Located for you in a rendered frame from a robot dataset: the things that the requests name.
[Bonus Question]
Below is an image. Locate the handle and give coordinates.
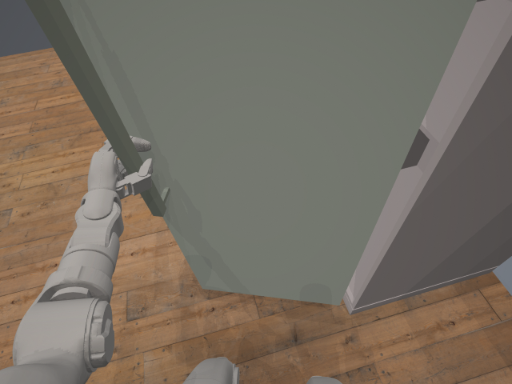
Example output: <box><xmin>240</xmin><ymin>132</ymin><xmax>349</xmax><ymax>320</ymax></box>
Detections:
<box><xmin>25</xmin><ymin>0</ymin><xmax>170</xmax><ymax>217</ymax></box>

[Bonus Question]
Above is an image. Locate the left robot forearm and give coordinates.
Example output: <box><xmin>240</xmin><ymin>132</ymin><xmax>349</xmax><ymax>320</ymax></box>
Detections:
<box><xmin>13</xmin><ymin>189</ymin><xmax>124</xmax><ymax>366</ymax></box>

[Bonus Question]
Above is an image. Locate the robot left upper arm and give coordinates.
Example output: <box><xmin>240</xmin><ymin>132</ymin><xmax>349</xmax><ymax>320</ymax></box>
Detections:
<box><xmin>0</xmin><ymin>298</ymin><xmax>114</xmax><ymax>384</ymax></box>

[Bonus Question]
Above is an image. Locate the left robot thigh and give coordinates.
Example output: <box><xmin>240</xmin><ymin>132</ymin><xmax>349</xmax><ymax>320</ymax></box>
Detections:
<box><xmin>183</xmin><ymin>358</ymin><xmax>239</xmax><ymax>384</ymax></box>

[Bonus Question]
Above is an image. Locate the fridge door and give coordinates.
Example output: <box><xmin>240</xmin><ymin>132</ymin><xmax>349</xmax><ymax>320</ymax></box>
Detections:
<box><xmin>60</xmin><ymin>0</ymin><xmax>477</xmax><ymax>306</ymax></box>

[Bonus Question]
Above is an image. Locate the robot left hand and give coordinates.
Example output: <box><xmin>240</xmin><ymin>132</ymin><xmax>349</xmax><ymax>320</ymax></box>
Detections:
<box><xmin>88</xmin><ymin>136</ymin><xmax>153</xmax><ymax>200</ymax></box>

